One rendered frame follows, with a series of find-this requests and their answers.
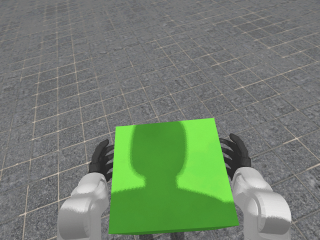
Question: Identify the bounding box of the robot right hand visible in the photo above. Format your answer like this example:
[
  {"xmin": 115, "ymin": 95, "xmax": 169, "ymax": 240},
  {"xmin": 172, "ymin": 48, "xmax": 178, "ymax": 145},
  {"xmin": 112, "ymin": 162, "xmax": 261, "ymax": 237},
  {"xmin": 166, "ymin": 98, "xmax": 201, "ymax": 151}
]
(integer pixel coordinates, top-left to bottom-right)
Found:
[{"xmin": 219, "ymin": 133, "xmax": 251, "ymax": 181}]

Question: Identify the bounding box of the right robot forearm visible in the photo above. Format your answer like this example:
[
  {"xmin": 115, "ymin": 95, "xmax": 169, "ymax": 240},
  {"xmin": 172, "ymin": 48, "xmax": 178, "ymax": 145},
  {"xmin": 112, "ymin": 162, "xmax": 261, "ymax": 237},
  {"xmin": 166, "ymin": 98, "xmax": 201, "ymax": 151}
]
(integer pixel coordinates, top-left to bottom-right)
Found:
[{"xmin": 231, "ymin": 167, "xmax": 292, "ymax": 240}]

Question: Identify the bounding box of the carton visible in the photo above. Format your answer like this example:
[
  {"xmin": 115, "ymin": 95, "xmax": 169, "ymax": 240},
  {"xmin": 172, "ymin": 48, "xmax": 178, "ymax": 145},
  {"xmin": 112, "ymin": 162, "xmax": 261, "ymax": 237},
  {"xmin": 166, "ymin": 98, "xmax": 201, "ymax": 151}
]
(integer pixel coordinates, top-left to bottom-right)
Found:
[{"xmin": 108, "ymin": 118, "xmax": 239, "ymax": 235}]

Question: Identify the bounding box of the left robot forearm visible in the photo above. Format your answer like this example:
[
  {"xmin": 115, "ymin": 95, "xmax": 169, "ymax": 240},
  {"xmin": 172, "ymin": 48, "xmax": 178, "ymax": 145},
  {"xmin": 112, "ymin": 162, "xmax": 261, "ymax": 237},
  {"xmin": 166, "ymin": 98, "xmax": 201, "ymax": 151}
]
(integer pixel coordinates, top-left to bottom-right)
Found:
[{"xmin": 57, "ymin": 172, "xmax": 109, "ymax": 240}]

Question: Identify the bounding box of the robot left hand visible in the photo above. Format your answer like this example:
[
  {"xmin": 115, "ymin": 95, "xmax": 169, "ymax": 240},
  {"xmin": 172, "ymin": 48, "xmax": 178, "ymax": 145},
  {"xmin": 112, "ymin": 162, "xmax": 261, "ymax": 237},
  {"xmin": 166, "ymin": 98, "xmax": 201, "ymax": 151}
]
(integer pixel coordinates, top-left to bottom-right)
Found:
[{"xmin": 88, "ymin": 139, "xmax": 115, "ymax": 182}]

